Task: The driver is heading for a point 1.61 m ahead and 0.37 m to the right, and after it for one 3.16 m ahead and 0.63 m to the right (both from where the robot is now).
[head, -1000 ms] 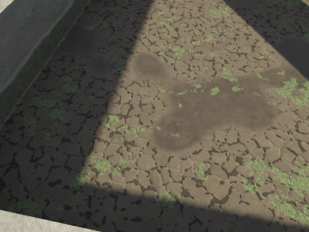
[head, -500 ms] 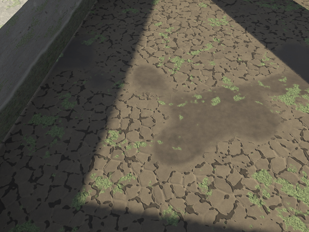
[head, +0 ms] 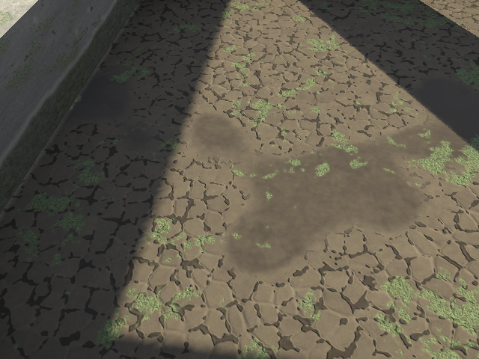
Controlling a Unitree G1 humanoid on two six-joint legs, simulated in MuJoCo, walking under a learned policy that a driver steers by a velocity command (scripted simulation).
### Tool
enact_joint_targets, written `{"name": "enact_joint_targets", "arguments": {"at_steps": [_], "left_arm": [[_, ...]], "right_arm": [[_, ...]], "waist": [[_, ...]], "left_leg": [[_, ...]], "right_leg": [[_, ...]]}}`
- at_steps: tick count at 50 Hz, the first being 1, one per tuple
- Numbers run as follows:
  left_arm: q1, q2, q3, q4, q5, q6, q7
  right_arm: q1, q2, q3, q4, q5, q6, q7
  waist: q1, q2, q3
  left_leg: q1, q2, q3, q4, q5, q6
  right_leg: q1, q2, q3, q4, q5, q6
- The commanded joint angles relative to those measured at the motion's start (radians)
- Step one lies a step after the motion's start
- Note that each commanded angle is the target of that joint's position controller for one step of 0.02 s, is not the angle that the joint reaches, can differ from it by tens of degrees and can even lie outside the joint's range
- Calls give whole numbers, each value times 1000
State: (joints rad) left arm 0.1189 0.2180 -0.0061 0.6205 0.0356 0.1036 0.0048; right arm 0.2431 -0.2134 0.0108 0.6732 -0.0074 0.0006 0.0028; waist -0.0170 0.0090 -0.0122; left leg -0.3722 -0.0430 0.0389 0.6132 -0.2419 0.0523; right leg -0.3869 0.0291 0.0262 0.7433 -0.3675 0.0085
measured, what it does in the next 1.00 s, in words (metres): steps on the spot: right foot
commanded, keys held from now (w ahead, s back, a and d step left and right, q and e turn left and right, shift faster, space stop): w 1.00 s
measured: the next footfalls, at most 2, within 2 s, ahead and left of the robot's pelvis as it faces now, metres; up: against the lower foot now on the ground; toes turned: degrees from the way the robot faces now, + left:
right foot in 0.02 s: +0.06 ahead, -0.10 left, +0.00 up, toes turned +2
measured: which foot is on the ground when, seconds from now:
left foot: down 0.00-1.00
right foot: up 0.00-0.00, down 0.02-1.00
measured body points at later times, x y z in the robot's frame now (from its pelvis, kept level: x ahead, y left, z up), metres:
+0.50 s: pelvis +0.05 +0.01 +0.00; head +0.04 +0.01 +0.45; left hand +0.24 +0.21 -0.08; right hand +0.26 -0.20 -0.07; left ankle +0.08 +0.10 -0.72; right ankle +0.02 -0.10 -0.72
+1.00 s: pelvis +0.07 +0.01 +0.00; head +0.07 +0.01 +0.45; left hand +0.27 +0.21 -0.08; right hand +0.26 -0.19 -0.09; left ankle +0.08 +0.10 -0.72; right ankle +0.02 -0.10 -0.72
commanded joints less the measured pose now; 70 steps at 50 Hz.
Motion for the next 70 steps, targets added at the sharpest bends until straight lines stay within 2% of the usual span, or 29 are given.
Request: {"name": "enact_joint_targets", "arguments": {"at_steps": [1, 2, 3, 4, 5, 6, 7, 8, 10, 11, 13, 14, 15, 16, 19, 24, 27, 28, 35, 36, 37, 39, 43, 44, 45, 46, 48, 56, 70], "left_arm": [[72, -5, -17, -49, 16, -14, -10], [100, 41, -11, -54, 18, -21, -7], [132, 159, 30, -41, -19, -25, -10], [136, 160, 31, -43, -21, -30, -4], [93, 140, 23, -59, -15, -36, 3], [19, 108, 8, -78, -12, -46, 10], [-30, 90, 0, -89, -16, -57, 10], [-61, 74, -7, -99, -17, -68, 5], [-80, 61, -15, -105, -24, -76, -4], [-88, 61, -15, -108, -28, -73, -6], [-75, 69, -12, -110, -28, -60, -11], [-49, 59, -15, -108, -30, -54, -14], [-39, 47, -20, -114, -21, -49, -19], [-57, 35, -26, -123, -9, -43, -19], [-45, 32, -26, -132, 0, -40, -20], [-28, 29, -30, -122, 1, -64, -24], [-37, 34, -28, -115, -8, -73, -19], [-22, 49, -21, -98, -14, -72, -7], [-32, 41, -18, -90, -12, -50, 5], [-70, 53, -17, -108, -16, -39, 5], [-62, 61, -11, -102, -13, -35, 6], [-55, 54, -9, -101, -11, -33, 9], [-73, 38, -9, -101, -8, -26, 10], [-35, 27, -9, -82, -7, -35, 10], [-51, 15, -16, -87, -7, -37, 7], [-65, 13, -19, -87, -6, -37, 5], [-77, 14, -22, -90, -8, -39, 1], [-78, 11, -29, -91, -13, -51, 2], [-46, 14, -30, -90, -9, -54, 4]], "right_arm": [[-112, -111, -27, -100, 22, 19, -13], [-131, -55, -12, -122, 33, 25, -14], [-187, -85, -16, -167, 21, 24, -21], [-228, -139, -34, -174, 14, 20, -26], [-220, -134, -35, -166, 15, 14, -24], [-204, -120, -29, -157, 7, 11, -19], [-169, -102, -25, -144, -3, 11, -13], [-151, -81, -19, -127, -12, 13, -11], [-160, -66, -15, -120, -20, 23, -8], [-171, -59, -10, -123, -21, 27, -7], [-179, -50, 2, -120, -35, 32, -6], [-197, -60, 2, -115, -33, 30, -10], [-218, -79, -2, -117, -17, 27, -6], [-252, -49, 10, -133, -9, 27, 2], [-255, -82, 11, -137, 0, 30, 3], [-247, -83, 13, -146, 0, 37, 0], [-242, -72, 12, -149, -4, 42, 1], [-234, -61, 10, -149, -6, 51, -7], [-217, -41, 16, -140, -11, 59, -15], [-250, -43, 14, -154, -20, 57, -1], [-218, -38, 14, -144, -28, 52, 1], [-209, -38, 13, -134, -26, 47, -2], [-228, -28, 15, -131, -19, 47, -3], [-192, -27, 17, -117, -5, 50, -17], [-232, -32, 18, -126, 0, 56, -19], [-248, -32, 18, -134, 0, 61, -18], [-250, -33, 19, -141, -3, 65, -15], [-240, -21, 24, -155, -11, 58, -12], [-239, -11, 26, -158, -13, 56, -16]], "waist": [[70, 29, -49], [80, -135, -50], [125, -314, 12], [135, -258, 77], [106, -213, 65], [52, -149, 59], [16, -151, 3], [5, -155, -41], [-5, -143, -74], [-11, -123, -73], [0, -79, -71], [12, -30, -84], [16, 29, -71], [7, 58, -47], [17, 104, -19], [19, 39, -30], [15, -18, -45], [6, -45, -60], [2, -8, -58], [-14, -6, -18], [-21, -15, -71], [-16, -11, -114], [-10, -2, -132], [8, -1, -188], [17, 19, -113], [14, 22, -76], [10, 16, -42], [0, -17, -25], [2, -7, -38]], "left_leg": [[-168, 170, -260, -198, -191, 37], [-267, 77, -148, -18, -206, -6], [-346, -7, -55, 42, -238, -39], [-387, -4, -119, 83, -250, -48], [-363, 0, -156, 96, -216, -57], [-276, 10, -154, 90, -136, -73], [-156, 22, -121, 64, -100, -82], [-43, 14, -90, 64, -67, -86], [62, 3, -65, 45, -24, -86], [94, 5, -58, -14, 5, -82], [168, 12, -53, -76, 37, -64], [201, 20, -68, -66, 30, -48], [182, 29, -102, -68, 7, -34], [192, 41, -127, -82, 17, -22], [147, 73, -199, -136, -12, 4], [112, 79, -215, -129, 34, 19], [130, 58, -183, -81, 118, 12], [126, 57, -164, -61, 155, 24], [120, 48, -141, -39, 267, 29], [96, 52, -102, 8, 418, 26], [113, 50, -95, 13, 450, 25], [129, 52, -91, 16, 478, 25], [136, 61, -92, 10, 482, 28], [166, 62, -135, -35, 327, 32], [135, 68, -148, -54, 277, 33], [115, 70, -155, -67, 240, 33], [87, 69, -158, -81, 176, 28], [81, 49, -138, -88, 67, 14], [105, 48, -129, -68, 109, 18]], "right_leg": [[324, 3, -11, -194, 28, -52], [392, -128, 187, -287, -65, -90], [294, -239, 413, -427, -131, -124], [289, -269, 491, -458, -72, -143], [286, -265, 468, -437, 5, -160], [228, -250, 376, -413, 210, -155], [192, -218, 311, -397, 291, -140], [154, -186, 259, -385, 367, -124], [127, -158, 210, -366, 393, -111], [125, -142, 193, -352, 342, -106], [117, -113, 181, -318, 231, -96], [100, -98, 175, -312, 155, -92], [83, -67, 125, -315, 29, -77], [59, -51, 83, -288, 1, -56], [86, -16, 14, -223, 26, -31], [157, -19, 2, -200, 66, -37], [180, -30, 17, -200, 135, -37], [217, -33, 28, -188, 186, -43], [250, -32, 25, -150, 285, -44], [228, -54, 46, -131, 471, -41], [258, -58, 49, -113, 523, -43], [279, -55, 40, -101, 534, -37], [275, -43, 26, -99, 457, -27], [301, -22, 6, -119, 249, -25], [259, -18, 6, -139, 181, -24], [238, -19, 10, -149, 150, -26], [225, -21, 19, -159, 133, -30], [208, -38, 47, -193, 132, -42], [217, -38, 50, -190, 185, -44]]}}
